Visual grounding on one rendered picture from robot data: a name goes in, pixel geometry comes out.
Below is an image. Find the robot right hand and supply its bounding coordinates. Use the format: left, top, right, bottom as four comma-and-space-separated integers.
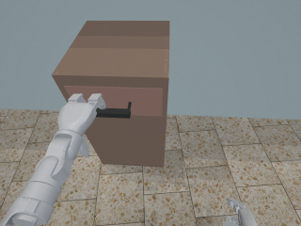
222, 198, 258, 226

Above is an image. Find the robot left forearm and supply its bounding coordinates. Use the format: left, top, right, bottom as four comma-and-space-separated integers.
0, 130, 83, 226

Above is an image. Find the drawer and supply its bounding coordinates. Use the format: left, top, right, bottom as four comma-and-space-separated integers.
64, 86, 163, 116

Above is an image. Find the handle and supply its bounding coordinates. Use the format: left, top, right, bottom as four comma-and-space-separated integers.
96, 102, 132, 119

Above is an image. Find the robot left hand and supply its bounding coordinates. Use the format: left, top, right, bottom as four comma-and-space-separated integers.
57, 93, 106, 158

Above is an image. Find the cabinet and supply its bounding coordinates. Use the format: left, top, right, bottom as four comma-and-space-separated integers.
52, 21, 170, 168

